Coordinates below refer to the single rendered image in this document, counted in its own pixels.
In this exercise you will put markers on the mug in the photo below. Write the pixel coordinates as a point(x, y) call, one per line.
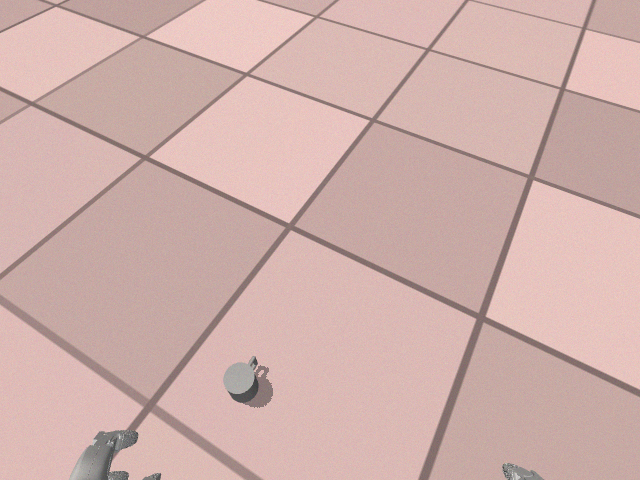
point(240, 381)

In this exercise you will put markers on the right robot hand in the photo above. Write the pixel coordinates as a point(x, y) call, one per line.
point(514, 472)

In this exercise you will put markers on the left robot hand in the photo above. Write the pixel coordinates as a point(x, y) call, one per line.
point(95, 462)

